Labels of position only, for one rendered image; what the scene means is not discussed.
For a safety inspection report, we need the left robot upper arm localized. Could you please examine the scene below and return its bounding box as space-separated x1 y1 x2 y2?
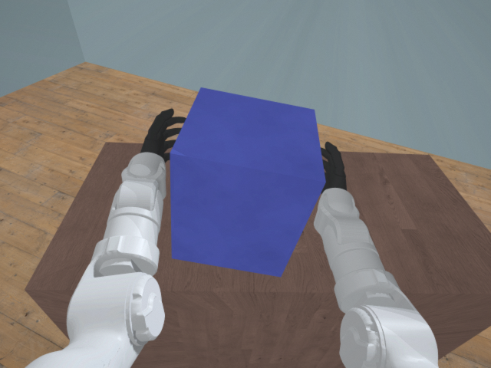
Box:
25 272 165 368

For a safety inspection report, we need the robot right hand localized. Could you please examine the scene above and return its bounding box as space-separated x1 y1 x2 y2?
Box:
321 142 347 194

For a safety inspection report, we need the robot left hand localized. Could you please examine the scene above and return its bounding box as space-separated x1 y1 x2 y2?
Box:
140 108 186 162

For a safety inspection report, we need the pedestal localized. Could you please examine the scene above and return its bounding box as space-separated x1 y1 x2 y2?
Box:
25 142 491 368

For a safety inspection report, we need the carton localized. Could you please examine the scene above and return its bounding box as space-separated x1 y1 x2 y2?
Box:
170 87 326 277

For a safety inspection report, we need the right robot upper arm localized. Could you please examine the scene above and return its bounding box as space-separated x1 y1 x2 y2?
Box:
339 304 439 368

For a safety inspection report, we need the robot right forearm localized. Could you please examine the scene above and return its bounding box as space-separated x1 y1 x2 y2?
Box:
314 188 438 355

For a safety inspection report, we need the robot left forearm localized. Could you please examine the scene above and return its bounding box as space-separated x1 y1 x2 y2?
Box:
67 152 166 339

